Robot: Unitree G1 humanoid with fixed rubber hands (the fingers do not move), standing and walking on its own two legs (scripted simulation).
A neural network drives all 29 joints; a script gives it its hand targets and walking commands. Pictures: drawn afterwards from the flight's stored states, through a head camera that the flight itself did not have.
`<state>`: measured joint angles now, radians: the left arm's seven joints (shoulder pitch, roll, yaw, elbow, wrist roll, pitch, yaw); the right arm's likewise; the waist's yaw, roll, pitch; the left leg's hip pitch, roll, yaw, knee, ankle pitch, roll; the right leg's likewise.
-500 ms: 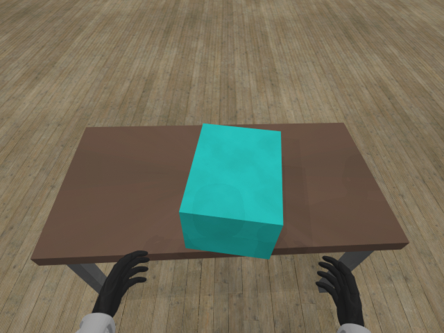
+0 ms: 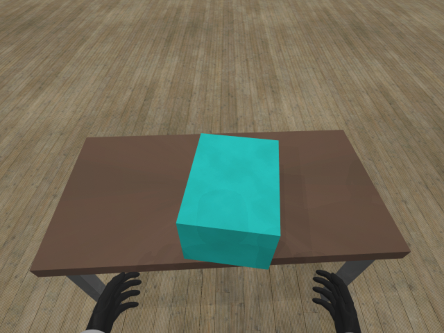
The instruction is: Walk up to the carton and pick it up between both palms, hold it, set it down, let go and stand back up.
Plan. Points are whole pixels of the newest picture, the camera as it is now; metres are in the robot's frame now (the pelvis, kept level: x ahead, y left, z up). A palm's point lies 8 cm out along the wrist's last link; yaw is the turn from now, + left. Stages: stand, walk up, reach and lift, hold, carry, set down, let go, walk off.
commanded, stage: set down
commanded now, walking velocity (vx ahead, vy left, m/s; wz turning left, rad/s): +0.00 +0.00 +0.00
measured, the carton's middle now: (232, 197) +0.49 -0.03 -0.12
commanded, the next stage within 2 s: let go in 1.30 s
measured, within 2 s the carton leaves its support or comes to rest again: neither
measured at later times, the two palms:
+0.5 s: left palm (96, 332) +0.18 +0.23 -0.06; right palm out of the picture +0.15 -0.20 -0.07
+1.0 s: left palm out of the picture +0.16 +0.23 -0.06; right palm out of the picture +0.14 -0.20 -0.08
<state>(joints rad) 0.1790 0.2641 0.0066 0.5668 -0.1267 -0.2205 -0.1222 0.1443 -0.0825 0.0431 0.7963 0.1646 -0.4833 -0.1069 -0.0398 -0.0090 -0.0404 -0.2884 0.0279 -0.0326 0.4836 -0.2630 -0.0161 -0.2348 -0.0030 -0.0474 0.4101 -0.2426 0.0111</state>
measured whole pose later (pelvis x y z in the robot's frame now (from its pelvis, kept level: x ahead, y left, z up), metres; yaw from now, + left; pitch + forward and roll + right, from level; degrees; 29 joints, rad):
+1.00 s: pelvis +0.00 -0.01 +0.00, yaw +0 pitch +2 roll +0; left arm 0.24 0.26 0.04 0.48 -0.11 0.05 -0.07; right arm 0.21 -0.08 0.04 0.75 0.07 -0.29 -0.06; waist -0.02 -0.01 -0.03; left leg -0.20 0.03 -0.02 0.39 -0.22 -0.03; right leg -0.17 0.00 -0.04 0.37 -0.22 0.00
